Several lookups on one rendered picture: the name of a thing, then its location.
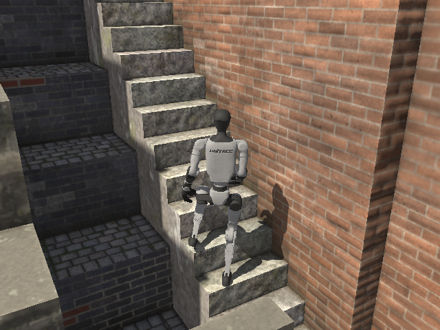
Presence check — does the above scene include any robot torso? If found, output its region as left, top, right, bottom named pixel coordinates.
left=205, top=136, right=237, bottom=206

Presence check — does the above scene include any left robot upper arm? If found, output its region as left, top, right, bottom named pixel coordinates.
left=188, top=138, right=207, bottom=177

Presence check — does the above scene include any right robot forearm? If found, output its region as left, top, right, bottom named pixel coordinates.
left=235, top=168, right=248, bottom=182

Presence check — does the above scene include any right robot upper arm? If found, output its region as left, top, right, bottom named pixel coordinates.
left=236, top=139, right=248, bottom=177

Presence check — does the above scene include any robot right hand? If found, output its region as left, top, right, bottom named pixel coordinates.
left=228, top=173, right=241, bottom=185

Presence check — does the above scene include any left robot thigh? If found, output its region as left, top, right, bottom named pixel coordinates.
left=196, top=186, right=210, bottom=206

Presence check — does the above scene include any robot left hand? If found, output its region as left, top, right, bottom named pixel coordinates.
left=181, top=188, right=196, bottom=203

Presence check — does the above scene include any left robot forearm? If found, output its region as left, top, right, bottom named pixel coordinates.
left=182, top=166, right=195, bottom=191

